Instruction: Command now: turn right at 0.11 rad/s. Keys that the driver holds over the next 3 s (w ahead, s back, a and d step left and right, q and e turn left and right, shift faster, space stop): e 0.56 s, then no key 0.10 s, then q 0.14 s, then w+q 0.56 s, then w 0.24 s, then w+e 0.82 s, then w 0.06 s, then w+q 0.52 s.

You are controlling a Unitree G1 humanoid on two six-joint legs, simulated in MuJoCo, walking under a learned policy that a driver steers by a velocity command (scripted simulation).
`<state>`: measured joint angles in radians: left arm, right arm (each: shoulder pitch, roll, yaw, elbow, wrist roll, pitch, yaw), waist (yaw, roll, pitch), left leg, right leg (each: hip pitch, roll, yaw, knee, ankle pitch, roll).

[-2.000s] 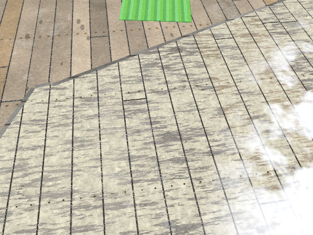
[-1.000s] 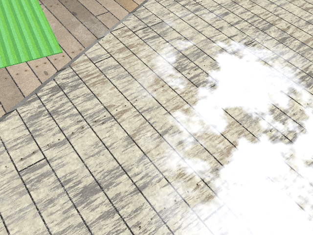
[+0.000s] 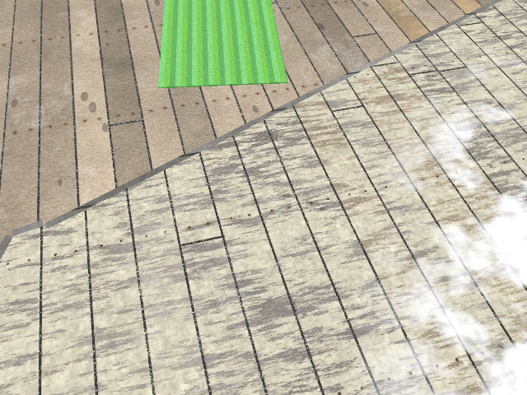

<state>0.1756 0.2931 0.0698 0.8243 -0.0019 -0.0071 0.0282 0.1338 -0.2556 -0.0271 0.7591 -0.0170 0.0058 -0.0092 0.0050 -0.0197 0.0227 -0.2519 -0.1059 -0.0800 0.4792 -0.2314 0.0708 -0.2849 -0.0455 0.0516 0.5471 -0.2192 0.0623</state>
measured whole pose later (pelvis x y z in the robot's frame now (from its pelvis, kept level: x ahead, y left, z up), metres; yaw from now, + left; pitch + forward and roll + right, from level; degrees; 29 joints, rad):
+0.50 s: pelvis +0.00 -0.06 -0.01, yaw -15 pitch +1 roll +1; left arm 0.12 0.31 0.06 0.69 -0.03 0.04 -0.02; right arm 0.17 -0.32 -0.08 0.74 0.02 0.02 -0.03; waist -0.03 0.02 0.07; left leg -0.23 0.08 0.13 0.53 -0.31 -0.03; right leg -0.35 -0.03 -0.04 0.64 -0.29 0.02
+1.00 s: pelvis +0.03 -0.09 +0.00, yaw -15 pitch +1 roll -1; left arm 0.19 0.27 0.04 0.74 -0.01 -0.02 0.01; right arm 0.23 -0.29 -0.05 0.75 0.03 0.00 0.00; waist 0.01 0.00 0.00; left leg -0.32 0.04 0.01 0.72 -0.45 0.01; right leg -0.18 0.03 -0.06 0.41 -0.26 -0.06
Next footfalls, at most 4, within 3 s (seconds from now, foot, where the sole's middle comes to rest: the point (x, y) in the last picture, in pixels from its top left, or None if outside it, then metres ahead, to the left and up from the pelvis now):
0.52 right None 0.02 -0.18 -0.77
1.10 left None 0.10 0.03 -0.77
1.52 right None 0.44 -0.21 -0.77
1.98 left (256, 322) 0.69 0.04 -0.77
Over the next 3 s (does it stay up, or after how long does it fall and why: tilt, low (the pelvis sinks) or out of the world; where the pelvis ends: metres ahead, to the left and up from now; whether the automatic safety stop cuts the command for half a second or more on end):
stays up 1.03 -0.25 -0.01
